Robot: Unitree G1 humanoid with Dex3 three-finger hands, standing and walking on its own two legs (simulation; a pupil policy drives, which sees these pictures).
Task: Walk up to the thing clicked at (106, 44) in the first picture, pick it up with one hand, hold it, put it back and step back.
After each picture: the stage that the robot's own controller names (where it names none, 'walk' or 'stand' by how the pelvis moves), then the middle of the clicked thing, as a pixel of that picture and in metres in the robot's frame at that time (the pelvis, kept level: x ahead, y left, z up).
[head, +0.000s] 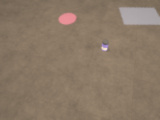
stand; (105, 45) +1.25 -0.25 -0.72
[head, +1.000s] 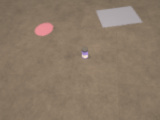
walk; (84, 52) +1.14 +0.08 -0.70
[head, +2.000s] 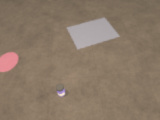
walk; (60, 90) +0.68 +0.25 -0.72
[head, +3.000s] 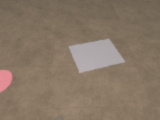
walk; out of the picture +0.44 +0.15 -0.70
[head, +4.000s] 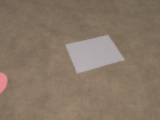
stand; out of the picture +0.35 +0.19 -0.71
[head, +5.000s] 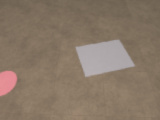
stand; out of the picture +0.34 +0.16 -0.72
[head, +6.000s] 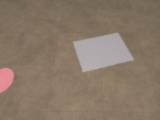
stand; out of the picture +0.32 +0.20 -0.71
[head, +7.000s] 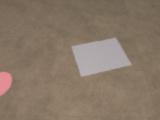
stand; out of the picture +0.31 +0.20 -0.72
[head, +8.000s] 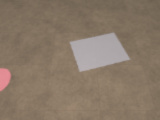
stand; out of the picture +0.33 +0.21 -0.72
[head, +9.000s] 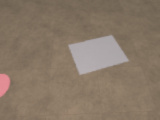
stand; out of the picture +0.32 +0.19 -0.72
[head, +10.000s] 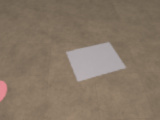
stand; out of the picture +0.30 +0.18 -0.73
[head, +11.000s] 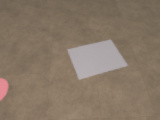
stand; out of the picture +0.30 +0.17 -0.73
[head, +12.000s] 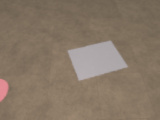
stand; out of the picture +0.29 +0.17 -0.73
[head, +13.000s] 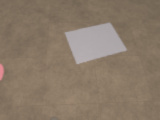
go down; out of the picture +0.31 +0.17 -0.70
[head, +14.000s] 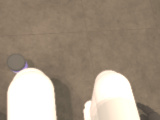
go down; (18, 64) +0.36 +0.24 -0.29
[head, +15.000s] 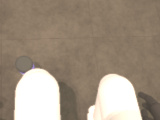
close in; (25, 66) +0.37 +0.24 -0.29
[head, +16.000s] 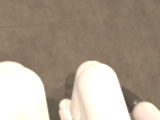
close in; out of the picture +0.33 +0.27 -0.21
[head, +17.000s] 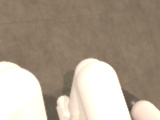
close; out of the picture +0.34 +0.28 -0.21
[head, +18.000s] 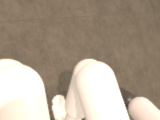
lift; out of the picture +0.33 +0.27 -0.22
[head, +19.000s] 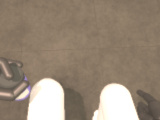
lift; (15, 83) +0.29 +0.23 -0.06
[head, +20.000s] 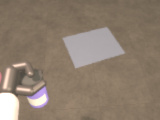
lift; (35, 89) +0.31 +0.17 -0.01
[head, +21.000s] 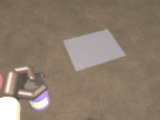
hold; (37, 92) +0.31 +0.17 -0.02
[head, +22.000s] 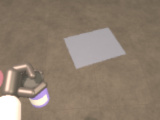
hold; (36, 90) +0.31 +0.17 -0.02
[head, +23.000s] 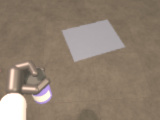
crouch; (39, 86) +0.32 +0.16 -0.04
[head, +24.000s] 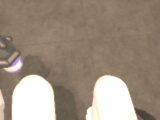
lower; (8, 57) +0.39 +0.24 -0.13
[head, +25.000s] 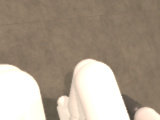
lower; out of the picture +0.35 +0.29 -0.22
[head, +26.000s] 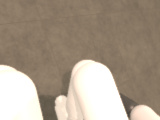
lower; out of the picture +0.35 +0.30 -0.22
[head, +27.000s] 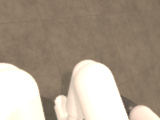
lower; out of the picture +0.35 +0.30 -0.22
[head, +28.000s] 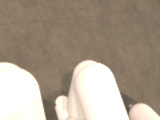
lower; out of the picture +0.34 +0.30 -0.22
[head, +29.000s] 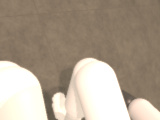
open; out of the picture +0.33 +0.27 -0.22
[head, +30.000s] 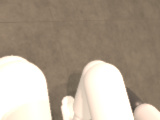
stand; out of the picture +0.32 +0.26 -0.22
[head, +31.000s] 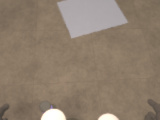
stand; (46, 107) +0.31 +0.20 -0.55
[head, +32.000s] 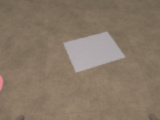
stand; out of the picture +0.30 +0.20 -0.66
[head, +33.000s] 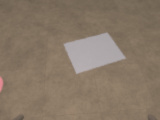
stand; out of the picture +0.29 +0.19 -0.66
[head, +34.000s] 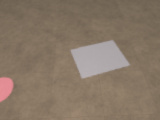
stand; out of the picture +0.32 +0.18 -0.72
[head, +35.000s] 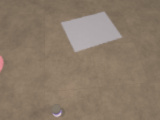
walk; (56, 110) +0.37 +0.16 -0.70
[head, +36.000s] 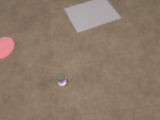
walk; (61, 79) +0.62 +0.21 -0.70
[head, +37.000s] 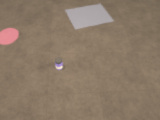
stand; (58, 63) +0.91 +0.20 -0.71
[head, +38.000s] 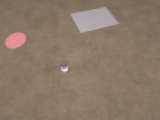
stand; (64, 66) +0.93 +0.20 -0.72
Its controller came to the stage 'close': yes
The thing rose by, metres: 0.69
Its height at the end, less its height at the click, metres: +0.00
